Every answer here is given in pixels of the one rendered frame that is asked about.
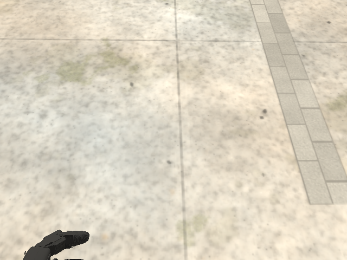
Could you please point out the robot left hand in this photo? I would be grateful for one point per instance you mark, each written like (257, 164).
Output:
(54, 243)

